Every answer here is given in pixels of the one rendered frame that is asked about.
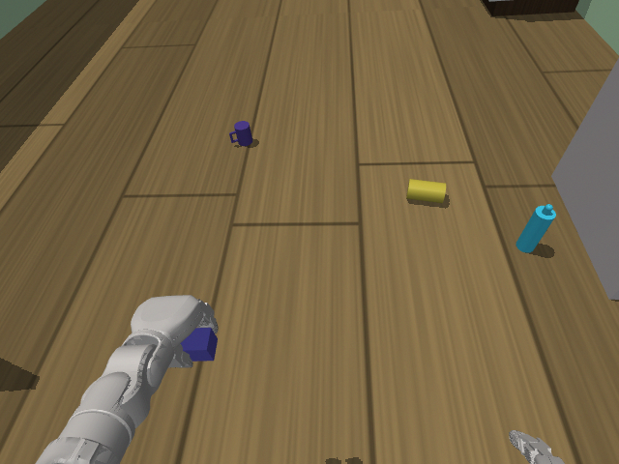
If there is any left robot arm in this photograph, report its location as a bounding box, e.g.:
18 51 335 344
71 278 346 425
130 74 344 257
35 330 174 464

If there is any right robot hand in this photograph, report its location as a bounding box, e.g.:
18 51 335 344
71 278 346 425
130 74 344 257
509 430 565 464

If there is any left robot hand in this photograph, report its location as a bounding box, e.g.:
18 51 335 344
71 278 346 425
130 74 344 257
131 295 219 368

